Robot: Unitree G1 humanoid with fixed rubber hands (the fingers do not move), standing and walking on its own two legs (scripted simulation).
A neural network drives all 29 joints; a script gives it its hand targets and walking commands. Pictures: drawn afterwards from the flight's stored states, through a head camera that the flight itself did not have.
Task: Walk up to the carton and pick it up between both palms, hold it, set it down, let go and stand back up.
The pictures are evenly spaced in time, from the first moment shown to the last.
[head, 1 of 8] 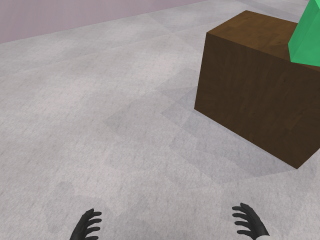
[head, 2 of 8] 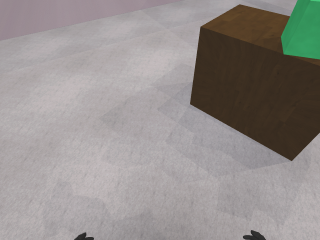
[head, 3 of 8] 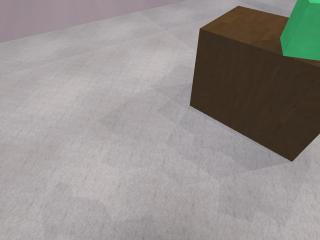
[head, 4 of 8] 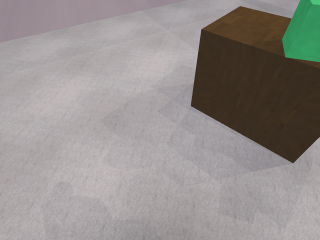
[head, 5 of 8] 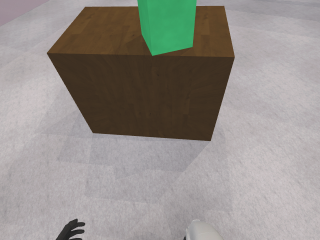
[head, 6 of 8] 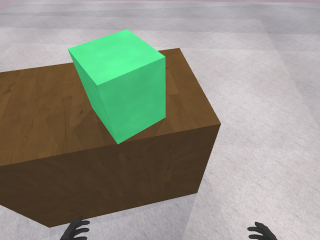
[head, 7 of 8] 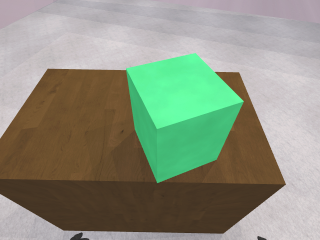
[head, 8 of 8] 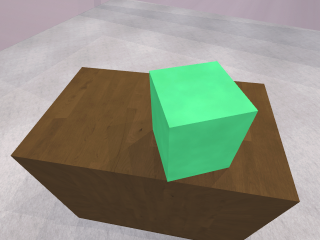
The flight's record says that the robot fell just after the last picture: no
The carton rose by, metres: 0.00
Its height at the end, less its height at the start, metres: +0.00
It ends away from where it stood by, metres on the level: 0.00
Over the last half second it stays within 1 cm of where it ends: yes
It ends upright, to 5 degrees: yes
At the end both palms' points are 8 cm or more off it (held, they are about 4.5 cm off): yes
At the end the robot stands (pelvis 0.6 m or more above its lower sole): yes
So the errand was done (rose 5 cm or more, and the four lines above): no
